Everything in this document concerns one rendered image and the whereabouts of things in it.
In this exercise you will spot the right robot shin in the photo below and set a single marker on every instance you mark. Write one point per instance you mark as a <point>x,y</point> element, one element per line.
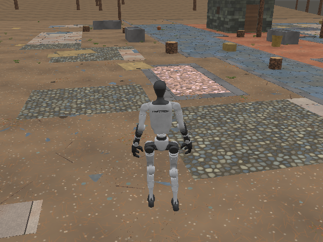
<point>174,186</point>

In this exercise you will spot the robot right forearm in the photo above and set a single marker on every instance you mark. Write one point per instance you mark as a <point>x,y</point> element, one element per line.
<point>185,135</point>

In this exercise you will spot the robot left hand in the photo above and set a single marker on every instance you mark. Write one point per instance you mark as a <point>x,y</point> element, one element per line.
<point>134,150</point>

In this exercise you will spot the robot left upper arm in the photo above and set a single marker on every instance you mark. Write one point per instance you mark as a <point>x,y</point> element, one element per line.
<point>142,116</point>

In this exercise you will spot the right robot thigh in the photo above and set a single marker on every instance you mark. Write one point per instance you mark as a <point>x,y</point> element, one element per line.
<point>173,155</point>

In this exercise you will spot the robot right hand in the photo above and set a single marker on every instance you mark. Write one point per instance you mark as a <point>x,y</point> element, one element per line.
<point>188,146</point>

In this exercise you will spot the robot left forearm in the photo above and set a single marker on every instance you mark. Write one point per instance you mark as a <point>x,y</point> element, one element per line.
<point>137,137</point>

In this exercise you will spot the robot right upper arm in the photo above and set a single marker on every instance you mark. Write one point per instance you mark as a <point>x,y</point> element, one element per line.
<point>179,115</point>

